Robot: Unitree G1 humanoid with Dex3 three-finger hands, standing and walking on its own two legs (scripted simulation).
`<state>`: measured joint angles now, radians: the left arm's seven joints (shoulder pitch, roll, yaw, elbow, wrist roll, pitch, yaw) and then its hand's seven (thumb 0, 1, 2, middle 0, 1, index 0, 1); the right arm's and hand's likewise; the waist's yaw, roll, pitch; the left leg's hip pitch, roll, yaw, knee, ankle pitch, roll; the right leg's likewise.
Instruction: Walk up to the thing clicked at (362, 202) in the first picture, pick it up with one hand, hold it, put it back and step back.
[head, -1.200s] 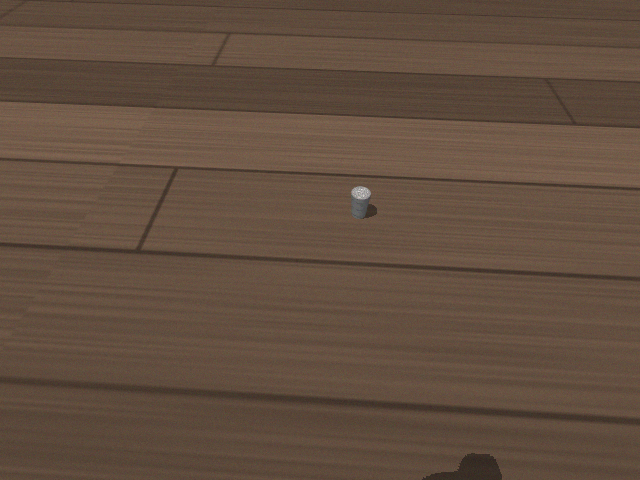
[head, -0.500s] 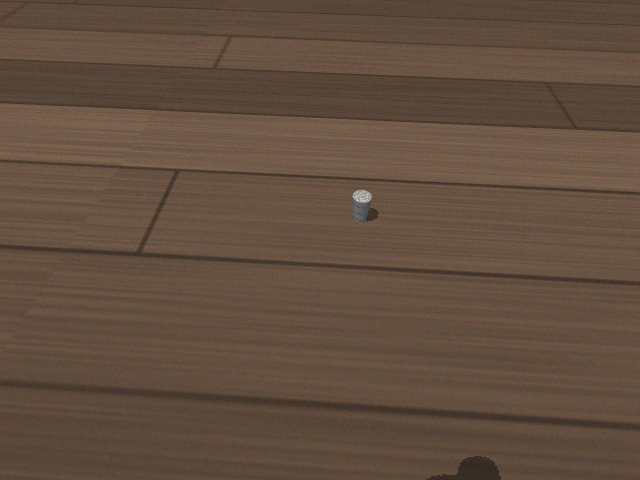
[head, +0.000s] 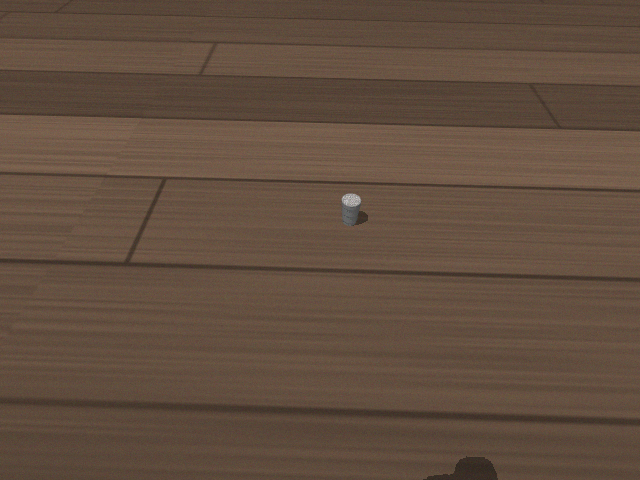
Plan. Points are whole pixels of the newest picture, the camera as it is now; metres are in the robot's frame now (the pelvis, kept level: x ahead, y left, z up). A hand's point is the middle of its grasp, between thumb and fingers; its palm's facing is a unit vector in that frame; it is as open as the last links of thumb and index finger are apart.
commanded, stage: walk up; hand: left
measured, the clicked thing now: (350, 210) +1.29 -0.11 -0.72
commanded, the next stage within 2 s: none
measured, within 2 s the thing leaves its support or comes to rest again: neither
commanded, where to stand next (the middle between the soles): +0.92 -0.24 m, yaw -15 degrees
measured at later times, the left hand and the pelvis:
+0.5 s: hand (220, 450) +0.20 +0.15 -0.14, palm faces -0.09 -0.92 -0.37, open 7.4 cm; pelvis +0.15 -0.12 -0.01, yaw -9 degrees
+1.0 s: hand (267, 255) +0.56 +0.12 -0.14, palm faces -0.27 -0.89 -0.36, open 7.4 cm; pelvis +0.40 -0.13 -0.01, yaw -13 degrees
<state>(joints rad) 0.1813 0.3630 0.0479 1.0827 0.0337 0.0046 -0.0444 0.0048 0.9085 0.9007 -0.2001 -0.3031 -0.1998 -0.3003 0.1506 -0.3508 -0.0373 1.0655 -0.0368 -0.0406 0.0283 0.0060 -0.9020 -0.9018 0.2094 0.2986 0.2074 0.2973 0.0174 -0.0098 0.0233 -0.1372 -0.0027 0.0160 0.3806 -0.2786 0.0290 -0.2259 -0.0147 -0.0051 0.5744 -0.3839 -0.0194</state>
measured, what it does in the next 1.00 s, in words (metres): walks ahead: right foot, then left foot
